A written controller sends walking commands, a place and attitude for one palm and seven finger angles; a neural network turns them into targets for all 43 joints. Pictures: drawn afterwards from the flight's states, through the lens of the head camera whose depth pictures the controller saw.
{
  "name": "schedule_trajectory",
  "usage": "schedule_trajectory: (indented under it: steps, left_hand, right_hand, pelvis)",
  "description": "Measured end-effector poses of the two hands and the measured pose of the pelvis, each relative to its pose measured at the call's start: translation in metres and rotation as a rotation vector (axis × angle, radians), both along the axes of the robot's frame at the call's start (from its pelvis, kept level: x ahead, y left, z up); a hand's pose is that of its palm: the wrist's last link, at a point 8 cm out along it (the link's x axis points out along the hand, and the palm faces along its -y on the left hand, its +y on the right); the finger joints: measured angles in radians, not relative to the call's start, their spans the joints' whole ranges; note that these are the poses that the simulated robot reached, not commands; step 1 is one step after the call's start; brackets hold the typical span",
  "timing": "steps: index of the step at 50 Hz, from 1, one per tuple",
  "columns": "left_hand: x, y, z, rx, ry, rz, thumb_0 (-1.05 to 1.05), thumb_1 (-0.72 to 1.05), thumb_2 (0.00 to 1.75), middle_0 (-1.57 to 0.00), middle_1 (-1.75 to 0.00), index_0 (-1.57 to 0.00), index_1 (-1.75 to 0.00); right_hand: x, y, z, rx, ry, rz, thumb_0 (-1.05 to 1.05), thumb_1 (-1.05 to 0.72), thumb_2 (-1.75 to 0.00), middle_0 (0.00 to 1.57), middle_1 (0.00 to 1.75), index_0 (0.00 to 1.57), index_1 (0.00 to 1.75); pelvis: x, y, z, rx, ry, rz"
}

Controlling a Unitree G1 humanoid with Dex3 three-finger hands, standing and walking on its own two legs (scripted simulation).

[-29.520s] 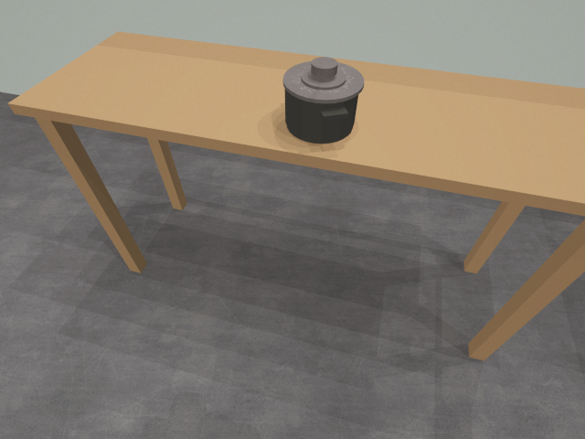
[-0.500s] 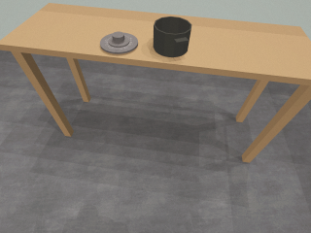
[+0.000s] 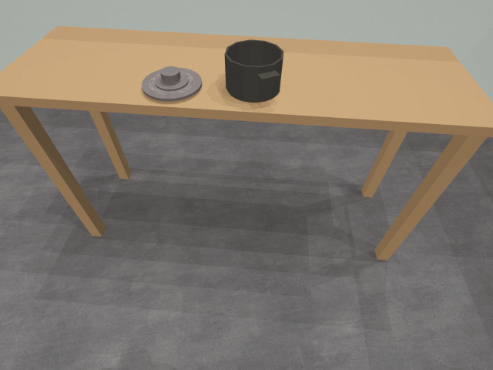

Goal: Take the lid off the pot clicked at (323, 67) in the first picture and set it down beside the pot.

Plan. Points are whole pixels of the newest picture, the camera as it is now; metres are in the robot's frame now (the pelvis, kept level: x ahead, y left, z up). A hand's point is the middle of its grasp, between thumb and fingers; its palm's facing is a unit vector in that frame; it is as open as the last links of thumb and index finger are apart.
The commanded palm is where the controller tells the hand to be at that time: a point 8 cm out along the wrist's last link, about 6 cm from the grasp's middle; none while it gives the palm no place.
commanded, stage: let the arm hang, fingers relaxed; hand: left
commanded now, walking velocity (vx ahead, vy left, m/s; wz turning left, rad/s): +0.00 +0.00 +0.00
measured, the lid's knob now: (170, 74) +0.83 +0.24 +0.05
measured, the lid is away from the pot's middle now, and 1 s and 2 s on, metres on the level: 0.23 0.23 0.23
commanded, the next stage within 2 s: look to check the result in 0.26 s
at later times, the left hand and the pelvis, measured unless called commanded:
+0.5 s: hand out of the picture +0.00 +0.17 -0.18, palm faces +0.02 -0.98 -0.18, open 7.3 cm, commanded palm none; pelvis +0.00 +0.00 +0.00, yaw +0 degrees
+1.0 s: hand out of the picture +0.00 +0.17 -0.18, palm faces +0.01 -0.98 -0.20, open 7.3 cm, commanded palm none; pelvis -0.01 +0.00 +0.00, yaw +0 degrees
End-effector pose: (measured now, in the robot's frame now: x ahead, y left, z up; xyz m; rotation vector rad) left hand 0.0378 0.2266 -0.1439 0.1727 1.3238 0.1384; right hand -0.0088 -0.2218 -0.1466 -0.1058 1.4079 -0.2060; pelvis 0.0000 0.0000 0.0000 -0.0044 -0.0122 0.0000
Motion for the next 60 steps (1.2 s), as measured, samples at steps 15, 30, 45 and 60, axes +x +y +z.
schedule_trajectory:
  steps: [15, 30, 45, 60]
  left_hand:
    - [-0.045, -0.011, -0.005, -0.025, 0.112, 0.03, 0.0, 0.91, 0.9, -0.2, -0.3, -0.2, -0.3]
    - [-0.038, -0.008, -0.004, -0.014, 0.069, 0.026, 0.0, 0.92, 0.9, -0.2, -0.3, -0.2, -0.3]
    - [-0.035, -0.007, -0.002, -0.005, 0.055, 0.017, 0.0, 0.92, 0.9, -0.2, -0.3, -0.2, -0.3]
    - [-0.043, -0.01, -0.003, -0.01, 0.071, 0.022, 0.0, 0.92, 0.9, -0.2, -0.3, -0.2, -0.3]
  right_hand:
    - [-0.003, 0.003, 0.0, 0.003, 0.014, 0.0, 0.0, -0.91, -0.9, 0.2, 0.3, 0.2, 0.3]
    - [0.003, -0.001, 0.001, -0.005, -0.022, 0.009, 0.0, -0.91, -0.9, 0.2, 0.3, 0.2, 0.3]
    - [-0.011, 0.001, 0.0, 0.009, 0.006, 0.001, 0.0, -0.91, -0.9, 0.2, 0.3, 0.2, 0.3]
    - [-0.014, 0.0, 0.0, 0.009, 0.009, 0.0, 0.0, -0.91, -0.9, 0.2, 0.3, 0.2, 0.3]
  pelvis:
    - [-0.002, -0.001, 0.0, -0.002, 0.001, -0.003]
    - [-0.007, -0.002, 0.0, -0.001, -0.006, -0.002]
    - [-0.011, -0.003, 0.0, -0.001, -0.004, 0.0]
    - [-0.013, -0.004, 0.0, 0.0, -0.003, 0.0]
